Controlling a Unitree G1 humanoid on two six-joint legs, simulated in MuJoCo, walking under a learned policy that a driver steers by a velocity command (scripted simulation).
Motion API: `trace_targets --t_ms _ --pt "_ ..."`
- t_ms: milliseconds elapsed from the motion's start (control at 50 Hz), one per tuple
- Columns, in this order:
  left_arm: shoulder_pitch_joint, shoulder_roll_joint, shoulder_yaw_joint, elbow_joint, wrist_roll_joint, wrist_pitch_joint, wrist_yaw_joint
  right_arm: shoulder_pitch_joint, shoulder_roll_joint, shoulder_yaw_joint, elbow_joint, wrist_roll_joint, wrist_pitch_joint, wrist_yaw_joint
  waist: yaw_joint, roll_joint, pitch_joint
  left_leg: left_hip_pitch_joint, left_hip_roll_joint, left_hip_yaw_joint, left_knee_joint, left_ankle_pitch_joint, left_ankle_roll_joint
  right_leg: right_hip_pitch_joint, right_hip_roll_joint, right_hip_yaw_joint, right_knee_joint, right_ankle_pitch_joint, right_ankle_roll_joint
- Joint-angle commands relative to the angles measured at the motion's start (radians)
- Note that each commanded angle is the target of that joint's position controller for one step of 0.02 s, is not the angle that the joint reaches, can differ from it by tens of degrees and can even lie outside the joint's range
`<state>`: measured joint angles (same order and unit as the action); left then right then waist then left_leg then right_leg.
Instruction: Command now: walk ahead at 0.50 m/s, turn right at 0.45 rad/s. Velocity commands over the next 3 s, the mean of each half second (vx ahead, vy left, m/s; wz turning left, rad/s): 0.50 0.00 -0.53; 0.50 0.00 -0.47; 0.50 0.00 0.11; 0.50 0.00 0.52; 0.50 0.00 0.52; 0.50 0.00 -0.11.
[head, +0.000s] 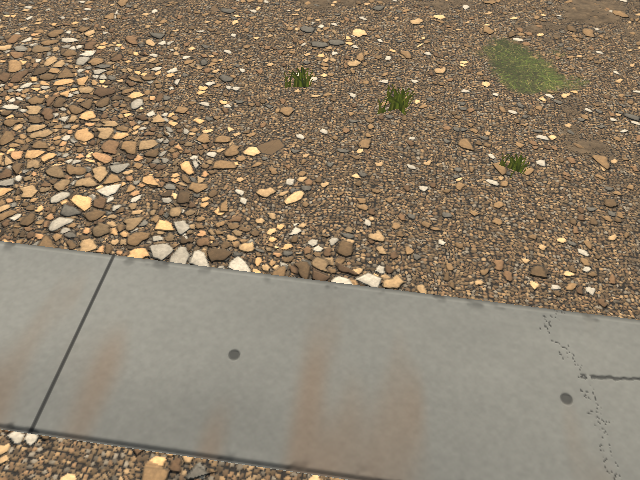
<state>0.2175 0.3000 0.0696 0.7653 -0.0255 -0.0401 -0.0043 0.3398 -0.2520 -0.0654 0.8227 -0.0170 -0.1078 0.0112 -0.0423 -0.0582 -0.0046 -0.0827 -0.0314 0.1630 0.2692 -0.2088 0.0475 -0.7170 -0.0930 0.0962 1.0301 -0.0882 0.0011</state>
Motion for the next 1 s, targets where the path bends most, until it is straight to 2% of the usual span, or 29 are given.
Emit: trace_targets --t_ms 20,100,160,200,240,260,280,300,320,340,360,400,420,440,480,500,560,640,700,720,740,760,780,800,820,840,880,940,1000 --pt "-0.021 0.010 -0.002 -0.067 0.005 -0.008 -0.015 -0.080 -0.134 -0.028 -0.061 0.003 -0.014 -0.015 0.027 0.109 0.053 -0.014 0.275 -0.083 -0.132 0.314 0.127 -0.018 -0.021 0.001 -0.140 0.142 -0.004" --pt "-0.165 -0.009 -0.015 -0.135 0.006 -0.010 -0.043 -0.015 -0.170 -0.038 -0.024 0.015 0.006 -0.024 -0.031 0.090 0.101 0.084 0.312 -0.030 -0.115 0.316 0.117 -0.044 -0.017 -0.074 -0.291 0.144 -0.031" --pt "-0.216 -0.001 -0.013 -0.183 0.003 -0.010 -0.062 0.004 -0.189 -0.044 -0.006 0.029 0.028 -0.025 -0.035 0.100 0.109 0.172 0.335 0.002 -0.052 0.415 0.096 -0.041 0.001 -0.126 -0.350 0.034 -0.065" --pt "-0.183 0.025 0.000 -0.198 0.003 -0.005 -0.067 -0.017 -0.220 -0.052 -0.010 0.034 0.040 -0.030 0.004 0.138 0.059 0.189 0.331 0.036 0.060 0.725 0.074 0.077 0.061 -0.189 -0.365 -0.065 -0.103" --pt "0.014 0.092 0.039 -0.161 0.001 0.001 -0.059 -0.045 -0.244 -0.057 -0.018 0.042 0.054 -0.038 0.124 0.154 -0.060 0.148 0.299 0.070 0.345 0.959 0.043 0.356 0.150 -0.234 -0.415 -0.095 -0.157" --pt "0.178 0.161 0.075 -0.120 0.003 0.007 -0.041 -0.046 -0.229 -0.049 -0.028 0.040 0.050 -0.041 0.206 0.107 -0.146 -0.026 0.255 0.077 0.602 0.803 0.003 0.646 0.151 -0.165 -0.473 -0.033 -0.199" --pt "0.210 0.283 0.098 -0.110 0.001 0.009 -0.022 0.041 -0.083 -0.005 -0.076 -0.005 0.031 -0.029 0.121 -0.174 -0.217 -0.470 0.106 0.049 0.983 -0.100 -0.058 1.008 -0.120 0.304 -0.495 -0.016 -0.339" --pt "0.225 0.262 0.083 -0.147 0.007 -0.009 -0.027 0.007 -0.100 0.006 -0.106 0.018 -0.015 -0.013 0.133 -0.154 -0.411 -0.654 -0.016 -0.209 1.178 -0.396 -0.068 1.144 -0.264 0.770 -0.695 -0.186 -0.476" --pt "0.208 0.187 0.062 -0.137 0.016 -0.021 -0.034 -0.121 -0.173 -0.015 -0.135 0.058 -0.038 -0.003 0.174 -0.045 -0.301 -0.754 0.045 -0.273 1.182 -0.304 -0.044 1.084 -0.233 0.645 -0.737 -0.170 -0.400" --pt "0.156 0.154 0.052 -0.137 0.011 -0.027 -0.033 -0.154 -0.158 -0.008 -0.151 0.060 -0.047 -0.004 0.135 -0.005 -0.181 -0.752 0.086 -0.261 1.099 -0.214 -0.025 0.933 -0.191 0.500 -0.733 -0.108 -0.358" --pt "0.079 0.120 0.041 -0.151 0.008 -0.028 -0.032 -0.149 -0.152 -0.009 -0.135 0.036 -0.045 -0.012 0.082 0.063 -0.106 -0.690 0.126 -0.255 1.012 -0.157 -0.029 0.775 -0.145 0.386 -0.736 -0.007 -0.321" --pt "0.009 0.086 0.029 -0.179 0.022 -0.029 -0.026 -0.111 -0.162 -0.022 -0.126 0.015 -0.018 -0.014 0.023 0.036 -0.070 -0.560 0.158 -0.257 0.916 -0.099 -0.044 0.598 -0.088 0.286 -0.775 0.110 -0.301" --pt "0.117 0.000 -0.012 -0.087 0.084 -0.076 -0.033 -0.054 -0.030 0.042 -0.125 -0.129 -0.007 0.003 0.006 -0.064 -0.078 -0.539 0.161 -0.287 0.894 -0.049 -0.050 0.558 -0.048 0.213 -0.789 -0.048 -0.282" --pt "0.131 0.008 -0.005 -0.090 0.084 -0.094 -0.040 -0.066 -0.033 0.042 -0.118 -0.119 0.007 0.010 0.027 -0.016 -0.024 -0.568 0.146 -0.261 0.876 -0.020 -0.064 0.515 -0.030 0.210 -0.812 -0.104 -0.278" --pt "0.104 0.078 0.008 -0.100 0.089 -0.112 -0.061 -0.119 -0.085 0.043 -0.133 -0.069 0.021 0.008 0.035 0.003 -0.006 -0.599 0.132 -0.226 0.798 0.075 -0.099 0.468 -0.011 0.179 -0.808 -0.072 -0.278" --pt "0.106 0.089 0.007 -0.099 0.090 -0.117 -0.072 -0.161 -0.091 0.048 -0.145 -0.059 0.026 0.004 0.043 0.012 0.005 -0.586 0.134 -0.219 0.727 0.119 -0.115 0.437 -0.009 0.173 -0.806 -0.029 -0.280" --pt "0.154 0.107 0.008 -0.080 0.083 -0.109 -0.097 -0.267 -0.051 0.079 -0.174 -0.055 0.042 0.005 0.077 0.005 0.026 -0.516 0.120 -0.199 0.500 0.193 -0.131 0.421 -0.009 0.185 -0.777 0.056 -0.287" --pt "0.224 0.126 0.017 -0.045 0.088 -0.089 -0.111 -0.365 -0.076 0.090 -0.208 -0.051 0.036 0.015 0.118 -0.007 0.046 -0.482 0.078 -0.184 0.336 0.206 -0.101 0.521 -0.060 0.275 -0.726 0.098 -0.298" --pt "0.198 0.138 0.022 -0.025 0.091 -0.074 -0.100 -0.393 -0.100 0.090 -0.213 -0.033 0.022 0.001 0.104 -0.016 0.048 -0.447 0.067 -0.197 0.246 0.176 -0.058 0.631 -0.103 0.339 -0.690 0.139 -0.258" --pt "0.170 0.138 0.023 -0.019 0.093 -0.071 -0.095 -0.354 -0.124 0.082 -0.202 -0.019 0.015 -0.006 0.069 -0.007 0.034 -0.350 0.055 -0.180 0.205 0.211 -0.027 0.620 -0.079 0.324 -0.650 0.207 -0.224" --pt "0.161 0.130 0.019 -0.015 0.101 -0.071 -0.093 -0.262 -0.163 0.062 -0.176 -0.002 -0.001 -0.014 0.026 0.004 -0.021 -0.158 0.049 -0.157 0.226 0.267 0.017 0.559 -0.023 0.291 -0.572 0.308 -0.174" --pt "0.140 0.066 -0.003 -0.023 0.108 -0.080 -0.089 -0.066 -0.184 0.050 -0.124 0.000 -0.020 -0.016 -0.051 0.084 -0.170 0.138 0.129 -0.215 0.283 0.344 0.118 0.446 0.084 0.206 -0.343 0.303 -0.105" --pt "0.332 -0.075 -0.042 -0.034 0.131 -0.104 -0.082 0.161 -0.238 0.036 -0.074 -0.020 -0.021 -0.010 -0.025 0.357 -0.455 0.617 0.392 -0.596 0.254 0.531 0.395 0.180 0.267 0.109 -0.042 -0.246 -0.022" --pt "0.231 -0.012 -0.029 -0.046 0.100 -0.103 -0.095 0.236 -0.193 0.050 -0.040 -0.045 -0.005 0.000 -0.103 0.304 -0.368 0.635 0.465 -0.862 0.088 0.188 0.381 -0.098 0.263 0.076 0.242 -0.521 -0.013" --pt "0.110 0.033 -0.012 -0.055 0.092 -0.094 -0.082 0.160 -0.167 0.045 -0.039 -0.036 -0.011 0.003 -0.095 0.170 -0.100 0.393 0.422 -0.752 0.017 -0.143 0.252 -0.211 0.174 0.068 0.311 -0.410 -0.043" --pt "0.095 0.040 -0.011 -0.034 0.089 -0.087 -0.053 0.042 -0.111 0.060 -0.056 -0.025 -0.007 0.003 -0.047 0.140 0.006 0.181 0.384 -0.627 -0.033 -0.244 0.205 -0.173 0.101 0.037 0.297 -0.295 -0.056" --pt "0.084 0.004 -0.029 -0.025 0.123 -0.076 -0.039 -0.021 -0.015 0.086 -0.062 -0.020 -0.004 -0.015 0.005 0.134 -0.020 0.034 0.330 -0.494 -0.109 -0.024 0.200 -0.016 0.026 0.038 0.172 -0.182 -0.064" --pt "0.014 -0.028 -0.039 -0.037 0.107 -0.059 -0.054 -0.057 -0.045 0.065 -0.054 -0.032 -0.021 -0.031 0.025 0.124 -0.012 -0.020 0.275 -0.333 -0.173 0.068 0.197 0.030 0.009 -0.012 0.005 -0.183 -0.034" --pt "-0.034 -0.039 -0.054 -0.045 0.103 -0.043 -0.068 -0.032 -0.088 0.044 -0.031 -0.053 -0.027 -0.001 0.013 0.098 0.017 -0.088 0.254 -0.225 -0.194 0.193 0.217 0.084 0.003 -0.082 -0.206 -0.012 -0.017"
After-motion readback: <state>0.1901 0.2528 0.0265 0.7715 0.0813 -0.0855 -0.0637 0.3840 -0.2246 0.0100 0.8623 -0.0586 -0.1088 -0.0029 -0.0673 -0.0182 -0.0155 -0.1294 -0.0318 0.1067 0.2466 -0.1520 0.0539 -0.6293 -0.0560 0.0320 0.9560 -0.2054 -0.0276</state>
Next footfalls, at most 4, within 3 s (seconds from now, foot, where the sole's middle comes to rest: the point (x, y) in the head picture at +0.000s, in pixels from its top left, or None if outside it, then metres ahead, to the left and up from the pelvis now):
0.26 right None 0.29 -0.16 -0.78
0.76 left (333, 427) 0.63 -0.05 -0.78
1.26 right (484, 378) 0.74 -0.41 -0.78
1.94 left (387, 261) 1.23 -0.25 -0.95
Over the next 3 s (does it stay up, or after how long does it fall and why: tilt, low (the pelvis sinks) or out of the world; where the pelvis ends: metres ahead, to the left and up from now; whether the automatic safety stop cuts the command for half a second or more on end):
stays up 1.64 -0.31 -0.17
